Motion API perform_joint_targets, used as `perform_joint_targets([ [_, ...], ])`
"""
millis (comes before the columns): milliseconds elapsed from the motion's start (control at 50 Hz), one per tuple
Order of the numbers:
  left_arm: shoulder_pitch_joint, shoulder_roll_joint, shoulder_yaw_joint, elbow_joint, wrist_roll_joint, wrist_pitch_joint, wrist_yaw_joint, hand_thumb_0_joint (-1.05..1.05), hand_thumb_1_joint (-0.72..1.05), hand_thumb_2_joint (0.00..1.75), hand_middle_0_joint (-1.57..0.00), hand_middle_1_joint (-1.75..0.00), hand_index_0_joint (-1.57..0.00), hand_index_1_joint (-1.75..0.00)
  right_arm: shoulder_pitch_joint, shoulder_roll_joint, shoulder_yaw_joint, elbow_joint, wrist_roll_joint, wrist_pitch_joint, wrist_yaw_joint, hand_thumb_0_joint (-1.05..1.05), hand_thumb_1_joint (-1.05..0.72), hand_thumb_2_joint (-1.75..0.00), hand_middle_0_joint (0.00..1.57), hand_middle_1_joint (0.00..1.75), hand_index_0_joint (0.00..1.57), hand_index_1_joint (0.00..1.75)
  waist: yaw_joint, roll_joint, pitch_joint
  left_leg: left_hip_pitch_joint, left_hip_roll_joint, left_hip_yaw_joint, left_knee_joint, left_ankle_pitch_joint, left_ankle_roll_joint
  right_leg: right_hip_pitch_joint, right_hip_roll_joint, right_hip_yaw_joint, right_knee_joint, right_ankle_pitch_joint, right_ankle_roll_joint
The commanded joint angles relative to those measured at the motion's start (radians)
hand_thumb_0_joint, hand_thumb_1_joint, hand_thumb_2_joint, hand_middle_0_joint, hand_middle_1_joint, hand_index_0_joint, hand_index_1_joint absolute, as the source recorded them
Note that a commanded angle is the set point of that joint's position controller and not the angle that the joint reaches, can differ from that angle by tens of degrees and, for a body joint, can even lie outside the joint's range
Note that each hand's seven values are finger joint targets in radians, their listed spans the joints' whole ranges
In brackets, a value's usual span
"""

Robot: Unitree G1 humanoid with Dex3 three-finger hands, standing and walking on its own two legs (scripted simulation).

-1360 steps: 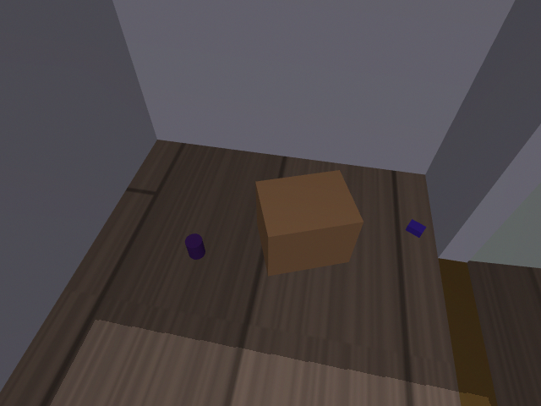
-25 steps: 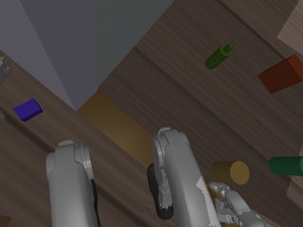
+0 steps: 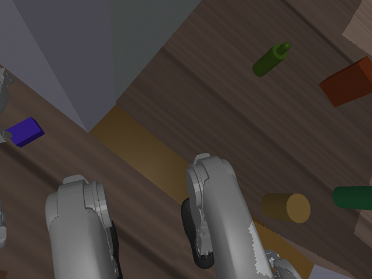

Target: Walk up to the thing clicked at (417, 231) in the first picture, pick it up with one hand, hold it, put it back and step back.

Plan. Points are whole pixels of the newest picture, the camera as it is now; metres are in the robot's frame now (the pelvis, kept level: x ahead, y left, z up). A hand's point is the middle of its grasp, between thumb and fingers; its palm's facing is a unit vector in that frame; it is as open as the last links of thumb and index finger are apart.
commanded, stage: home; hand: left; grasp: from above
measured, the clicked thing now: (25, 132) +0.46 +0.33 -0.32
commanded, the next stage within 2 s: none
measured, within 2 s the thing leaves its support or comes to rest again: neither
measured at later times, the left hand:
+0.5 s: hand out of the picture +0.30 +0.27 +0.06, palm faces -0.17 -0.76 -0.63, open 7.5 cm
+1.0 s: hand out of the picture +0.24 +0.22 +0.27, palm faces +0.22 -0.95 -0.22, open 7.4 cm
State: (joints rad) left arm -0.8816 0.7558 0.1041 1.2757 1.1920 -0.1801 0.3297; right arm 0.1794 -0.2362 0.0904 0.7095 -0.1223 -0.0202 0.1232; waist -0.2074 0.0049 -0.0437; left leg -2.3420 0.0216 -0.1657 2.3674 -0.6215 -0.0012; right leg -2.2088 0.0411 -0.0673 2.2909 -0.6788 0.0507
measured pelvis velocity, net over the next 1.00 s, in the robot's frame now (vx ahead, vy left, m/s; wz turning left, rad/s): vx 0.08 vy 0.00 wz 0.17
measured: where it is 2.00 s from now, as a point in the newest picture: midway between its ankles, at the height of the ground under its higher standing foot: (157, 256)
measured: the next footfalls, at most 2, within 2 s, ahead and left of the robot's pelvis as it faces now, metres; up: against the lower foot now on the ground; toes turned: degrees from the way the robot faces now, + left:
none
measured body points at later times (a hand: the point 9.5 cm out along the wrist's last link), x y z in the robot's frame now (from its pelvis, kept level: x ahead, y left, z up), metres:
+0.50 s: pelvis +0.01 +0.00 +0.17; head +0.16 +0.05 +0.59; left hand +0.30 +0.31 +0.10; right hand +0.23 -0.24 +0.07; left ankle +0.09 +0.13 -0.30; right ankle +0.10 -0.13 -0.30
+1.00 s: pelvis +0.08 +0.00 +0.34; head +0.14 +0.03 +0.79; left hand +0.22 +0.27 +0.29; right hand +0.26 -0.20 +0.26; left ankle +0.08 +0.13 -0.30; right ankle +0.10 -0.13 -0.30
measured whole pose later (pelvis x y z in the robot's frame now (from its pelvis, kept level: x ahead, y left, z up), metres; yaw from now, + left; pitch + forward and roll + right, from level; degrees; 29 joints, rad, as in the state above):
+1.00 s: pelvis +0.08 +0.00 +0.34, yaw +10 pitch +17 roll -4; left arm 0.37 0.24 0.06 -0.04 -0.06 0.43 0.07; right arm 0.27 -0.19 0.06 0.53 0.04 -0.15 -0.16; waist -0.07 0.05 -0.18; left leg -0.96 0.04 -0.07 1.19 -0.52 -0.01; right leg -0.87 0.00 -0.05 1.11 -0.53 0.03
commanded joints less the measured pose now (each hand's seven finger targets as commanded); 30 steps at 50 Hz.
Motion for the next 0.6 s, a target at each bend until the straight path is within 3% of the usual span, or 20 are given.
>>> perform_joint_targets([
  [0,-0.215,0.258,0.069,-0.264,-0.119,0.061,-0.002,0.00,0.43,0.85,-0.20,-0.41,-0.19,-0.42,0.197,-0.274,-0.128,-0.036,0.032,-0.006,-0.007,0.00,-0.90,-0.90,0.20,0.30,0.20,0.30,0.065,0.332,-0.848,0.715,-0.010,0.104,-0.327,0.168,0.021,0.369,0.012,-0.084,-0.283,0.246,-0.084],
  [80,-0.063,0.171,0.060,-0.468,-0.263,0.097,-0.092,0.00,0.70,0.82,-0.19,-0.29,-0.18,-0.29,0.183,-0.251,-0.163,-0.072,0.071,0.000,-0.005,0.00,-0.90,-0.90,0.20,0.30,0.20,0.30,0.105,0.285,-0.888,0.753,-0.010,0.111,-0.410,0.150,0.027,0.473,0.012,-0.062,-0.371,0.228,-0.083],
  [120,0.044,0.094,0.030,-0.512,-0.340,0.125,-0.143,0.00,0.86,0.88,-0.20,-0.29,-0.20,-0.29,0.149,-0.237,-0.168,-0.085,0.089,0.005,-0.014,0.00,-0.90,-0.90,0.20,0.30,0.20,0.30,0.096,0.208,-0.809,0.722,-0.009,0.106,-0.450,0.103,0.034,0.489,0.016,-0.055,-0.424,0.193,-0.080],
  [160,0.118,0.061,0.036,-0.616,-0.428,0.150,-0.184,0.00,0.90,0.90,-0.20,-0.30,-0.20,-0.30,0.120,-0.231,-0.171,-0.099,0.103,0.008,-0.026,0.00,-0.90,-0.90,0.20,0.30,0.20,0.30,0.107,0.167,-0.767,0.721,-0.009,0.103,-0.491,0.070,0.038,0.520,0.013,-0.043,-0.474,0.172,-0.078],
  [200,0.199,0.004,0.003,-0.715,-0.504,0.176,-0.229,0.00,0.90,0.90,-0.20,-0.30,-0.20,-0.30,0.090,-0.222,-0.175,-0.126,0.111,0.010,-0.038,0.00,-0.90,-0.90,0.20,0.30,0.20,0.30,0.109,0.145,-0.735,0.750,-0.004,0.099,-0.539,0.046,0.038,0.554,0.011,-0.035,-0.517,0.152,-0.078],
  [240,0.279,-0.009,0.013,-0.802,-0.576,0.198,-0.256,0.00,0.90,0.90,-0.20,-0.30,-0.20,-0.30,0.064,-0.217,-0.176,-0.148,0.123,0.011,-0.052,0.00,-0.90,-0.90,0.20,0.30,0.20,0.30,0.126,0.124,-0.714,0.787,0.002,0.095,-0.590,0.029,0.038,0.603,0.008,-0.027,-0.563,0.138,-0.077],
  [260,0.301,-0.008,0.025,-0.862,-0.609,0.205,-0.260,0.00,0.90,0.90,-0.20,-0.30,-0.20,-0.30,0.052,-0.213,-0.173,-0.159,0.126,0.010,-0.060,0.00,-0.90,-0.90,0.20,0.30,0.20,0.30,0.135,0.138,-0.705,0.812,0.004,0.089,-0.619,0.017,0.036,0.618,0.005,-0.024,-0.579,0.128,-0.077],
  [340,0.413,-0.085,0.000,-0.993,-0.716,0.241,-0.270,0.00,0.90,0.90,-0.20,-0.30,-0.20,-0.30,0.005,-0.196,-0.171,-0.191,0.141,-0.007,-0.091,0.00,-0.90,-0.90,0.20,0.30,0.20,0.30,0.132,0.126,-0.656,0.912,0.009,0.091,-0.715,0.003,0.031,0.691,-0.002,-0.009,-0.675,0.114,-0.077],
  [360,0.416,-0.084,0.015,-1.035,-0.742,0.248,-0.269,0.00,0.90,0.90,-0.20,-0.30,-0.20,-0.30,-0.006,-0.196,-0.169,-0.194,0.144,-0.016,-0.100,0.00,-0.90,-0.90,0.20,0.30,0.20,0.30,0.136,0.150,-0.665,0.955,0.010,0.084,-0.740,0.004,0.028,0.704,-0.004,-0.006,-0.684,0.116,-0.078],
  [460,0.592,-0.173,0.002,-1.125,-0.851,0.310,-0.262,0.00,0.90,0.90,-0.20,-0.30,-0.20,-0.30,-0.047,-0.182,-0.165,-0.221,0.154,-0.051,-0.138,0.00,-0.90,-0.90,0.20,0.30,0.20,0.30,0.135,0.160,-0.615,1.092,0.009,0.068,-0.869,0.013,0.018,0.789,-0.012,0.002,-0.781,0.123,-0.077],
  [500,0.616,-0.168,0.024,-1.189,-0.902,0.331,-0.257,0.00,0.90,0.90,-0.20,-0.30,-0.20,-0.30,-0.058,-0.182,-0.160,-0.231,0.158,-0.064,-0.152,0.00,-0.90,-0.90,0.20,0.30,0.20,0.30,0.142,0.183,-0.605,1.150,0.010,0.051,-0.924,-0.009,0.015,0.829,-0.015,0.007,-0.814,0.112,-0.075],
  [520,0.698,-0.207,0.003,-1.151,-0.922,0.352,-0.257,0.00,0.90,0.90,-0.20,-0.30,-0.20,-0.30,-0.065,-0.175,-0.158,-0.236,0.159,-0.071,-0.157,0.00,-0.90,-0.90,0.20,0.30,0.20,0.30,0.135,0.151,-0.559,1.164,0.010,0.054,-0.947,-0.009,0.015,0.844,-0.015,0.009,-0.848,0.108,-0.074],
  [580,0.777,-0.235,0.007,-1.244,-1.020,0.395,-0.253,0.00,0.90,0.90,-0.20,-0.30,-0.20,-0.30,-0.075,-0.160,-0.146,-0.271,0.163,-0.089,-0.172,0.00,-0.90,-0.90,0.20,0.30,0.20,0.30,0.131,0.130,-0.548,1.222,0.005,0.061,-1.014,-0.023,0.019,0.950,-0.015,0.019,-0.941,0.094,-0.071],
])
